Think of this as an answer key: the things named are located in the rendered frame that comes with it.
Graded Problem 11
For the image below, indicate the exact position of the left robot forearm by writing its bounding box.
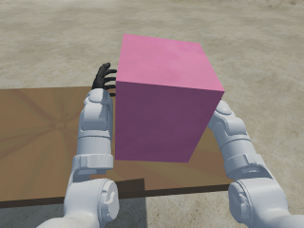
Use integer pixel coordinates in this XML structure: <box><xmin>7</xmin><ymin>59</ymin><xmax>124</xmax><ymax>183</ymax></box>
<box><xmin>64</xmin><ymin>88</ymin><xmax>114</xmax><ymax>213</ymax></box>

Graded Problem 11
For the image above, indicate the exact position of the robot right upper arm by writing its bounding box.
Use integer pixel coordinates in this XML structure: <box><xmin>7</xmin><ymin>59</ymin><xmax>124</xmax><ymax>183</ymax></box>
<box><xmin>228</xmin><ymin>177</ymin><xmax>304</xmax><ymax>228</ymax></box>

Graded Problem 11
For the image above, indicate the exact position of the table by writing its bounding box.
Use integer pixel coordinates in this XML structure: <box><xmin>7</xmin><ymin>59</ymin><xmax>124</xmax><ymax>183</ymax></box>
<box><xmin>0</xmin><ymin>85</ymin><xmax>235</xmax><ymax>209</ymax></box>

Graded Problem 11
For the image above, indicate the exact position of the robot left hand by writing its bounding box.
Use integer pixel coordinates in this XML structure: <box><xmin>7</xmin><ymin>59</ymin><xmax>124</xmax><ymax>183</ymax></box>
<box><xmin>91</xmin><ymin>63</ymin><xmax>117</xmax><ymax>97</ymax></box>

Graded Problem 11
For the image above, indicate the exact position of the right robot forearm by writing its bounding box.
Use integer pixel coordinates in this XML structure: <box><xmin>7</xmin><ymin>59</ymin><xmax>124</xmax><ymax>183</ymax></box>
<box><xmin>207</xmin><ymin>100</ymin><xmax>289</xmax><ymax>211</ymax></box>

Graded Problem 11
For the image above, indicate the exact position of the carton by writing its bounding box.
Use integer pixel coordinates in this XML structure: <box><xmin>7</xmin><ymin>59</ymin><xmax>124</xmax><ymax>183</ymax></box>
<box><xmin>115</xmin><ymin>33</ymin><xmax>225</xmax><ymax>163</ymax></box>

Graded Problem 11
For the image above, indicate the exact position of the robot left upper arm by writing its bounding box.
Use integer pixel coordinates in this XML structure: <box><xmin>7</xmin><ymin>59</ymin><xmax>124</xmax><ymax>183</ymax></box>
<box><xmin>36</xmin><ymin>178</ymin><xmax>120</xmax><ymax>228</ymax></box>

